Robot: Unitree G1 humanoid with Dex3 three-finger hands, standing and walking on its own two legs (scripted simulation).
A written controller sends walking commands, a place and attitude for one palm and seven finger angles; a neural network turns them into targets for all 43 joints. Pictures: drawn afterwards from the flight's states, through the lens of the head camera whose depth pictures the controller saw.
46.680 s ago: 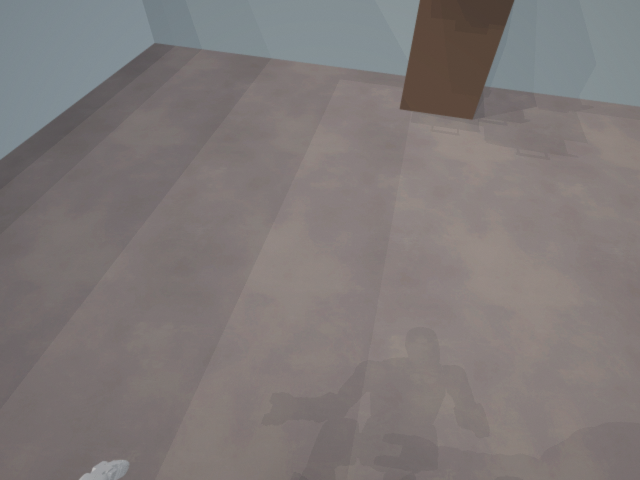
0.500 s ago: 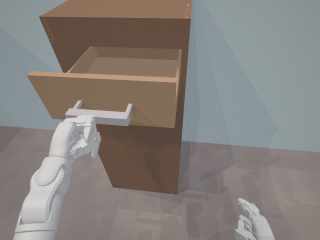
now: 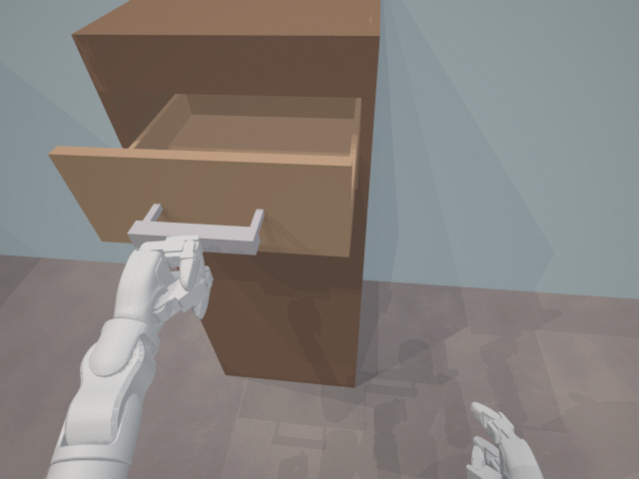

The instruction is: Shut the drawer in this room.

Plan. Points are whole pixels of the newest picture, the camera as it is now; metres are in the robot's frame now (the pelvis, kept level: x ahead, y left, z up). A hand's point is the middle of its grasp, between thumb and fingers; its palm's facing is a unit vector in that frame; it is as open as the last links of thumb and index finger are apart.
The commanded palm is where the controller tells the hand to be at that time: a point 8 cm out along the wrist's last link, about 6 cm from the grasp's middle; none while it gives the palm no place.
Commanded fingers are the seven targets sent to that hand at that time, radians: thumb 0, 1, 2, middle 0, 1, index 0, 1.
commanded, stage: bring the fist close to the handle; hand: left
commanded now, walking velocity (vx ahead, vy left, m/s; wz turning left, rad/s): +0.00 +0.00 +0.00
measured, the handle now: (200, 225) +0.39 +0.19 +0.14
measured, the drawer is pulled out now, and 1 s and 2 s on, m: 0.17 0.11 0.00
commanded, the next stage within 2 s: push the drawer shut in 0.06 s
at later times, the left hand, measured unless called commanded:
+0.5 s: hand (196, 273) +0.31 +0.17 +0.13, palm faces -0.02 -1.00 -0.03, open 3.0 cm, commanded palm +0.31 +0.21 +0.14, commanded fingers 0.00 0.90 0.90 -1.40 -1.60 -1.40 -1.60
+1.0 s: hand (216, 236) +0.38 +0.16 +0.13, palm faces -0.01 -1.00 -0.04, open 2.9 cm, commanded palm +0.37 +0.20 +0.14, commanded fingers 0.00 0.90 0.90 -1.40 -1.60 -1.40 -1.60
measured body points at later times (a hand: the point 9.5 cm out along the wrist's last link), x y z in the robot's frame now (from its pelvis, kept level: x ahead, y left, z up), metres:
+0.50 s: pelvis -0.01 +0.00 +0.00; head -0.02 -0.01 +0.45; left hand +0.31 +0.22 +0.14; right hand +0.16 -0.22 -0.09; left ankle -0.02 +0.07 -0.73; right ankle +0.00 -0.05 -0.73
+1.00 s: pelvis -0.03 +0.01 +0.00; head -0.02 +0.00 +0.45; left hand +0.37 +0.22 +0.14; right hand +0.10 -0.23 -0.11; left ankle -0.02 +0.07 -0.73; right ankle +0.00 -0.05 -0.73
